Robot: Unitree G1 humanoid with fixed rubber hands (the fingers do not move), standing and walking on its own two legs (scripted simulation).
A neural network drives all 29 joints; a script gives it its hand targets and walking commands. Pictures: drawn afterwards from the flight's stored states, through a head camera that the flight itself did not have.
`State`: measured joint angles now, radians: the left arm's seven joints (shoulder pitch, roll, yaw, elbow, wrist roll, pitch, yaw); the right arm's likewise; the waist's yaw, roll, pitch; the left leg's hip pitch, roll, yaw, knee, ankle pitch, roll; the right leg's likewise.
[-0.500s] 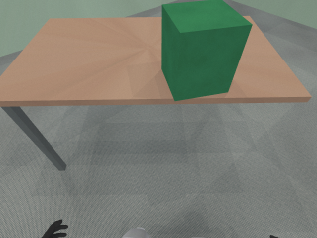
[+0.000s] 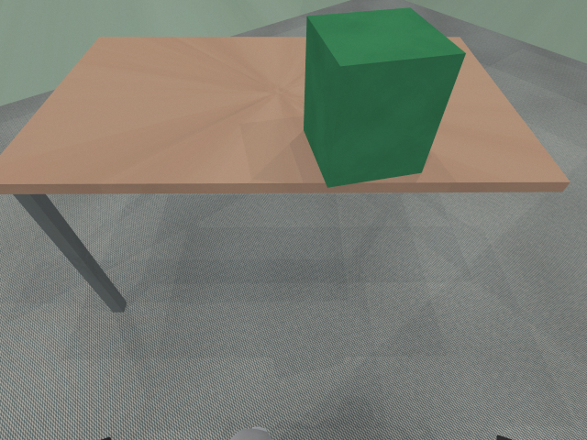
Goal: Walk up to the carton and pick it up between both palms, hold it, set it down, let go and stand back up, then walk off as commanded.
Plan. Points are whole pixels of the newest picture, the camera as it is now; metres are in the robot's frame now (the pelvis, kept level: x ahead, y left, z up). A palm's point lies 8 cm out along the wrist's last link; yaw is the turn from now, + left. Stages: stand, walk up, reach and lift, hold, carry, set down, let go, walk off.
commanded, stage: stand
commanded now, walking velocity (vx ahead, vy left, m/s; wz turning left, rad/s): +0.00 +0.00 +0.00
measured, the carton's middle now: (368, 99) +0.77 -0.10 +0.07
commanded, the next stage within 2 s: none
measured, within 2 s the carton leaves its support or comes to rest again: neither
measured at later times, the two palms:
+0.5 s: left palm out of the picture +0.08 +0.31 -0.10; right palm out of the picture +0.11 -0.28 -0.09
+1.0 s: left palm out of the picture +0.08 +0.31 -0.10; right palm out of the picture +0.11 -0.28 -0.09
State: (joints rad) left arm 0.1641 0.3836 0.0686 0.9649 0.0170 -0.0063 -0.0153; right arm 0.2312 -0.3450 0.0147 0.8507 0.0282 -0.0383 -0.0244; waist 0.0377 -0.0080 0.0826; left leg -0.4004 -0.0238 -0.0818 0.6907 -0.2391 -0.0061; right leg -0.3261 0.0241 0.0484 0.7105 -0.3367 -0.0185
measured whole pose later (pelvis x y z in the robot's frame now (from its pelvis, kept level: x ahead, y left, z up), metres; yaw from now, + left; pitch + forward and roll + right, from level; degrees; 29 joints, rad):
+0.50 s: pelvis +0.01 +0.00 +0.00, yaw +0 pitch -2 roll -1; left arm 0.16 0.38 0.07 0.97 0.02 -0.01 -0.02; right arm 0.23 -0.34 0.03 0.85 0.03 -0.04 -0.02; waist 0.04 -0.01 0.03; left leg -0.40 -0.02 -0.08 0.67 -0.24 -0.01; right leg -0.32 0.02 0.05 0.69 -0.33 -0.01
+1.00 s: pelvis +0.01 +0.00 +0.01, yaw +0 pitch -1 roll -1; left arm 0.16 0.38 0.07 0.99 0.02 -0.01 -0.02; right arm 0.23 -0.34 0.03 0.85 0.03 -0.04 -0.02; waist 0.04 -0.01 0.02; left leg -0.40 -0.02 -0.08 0.64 -0.22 -0.01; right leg -0.32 0.02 0.05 0.66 -0.31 -0.01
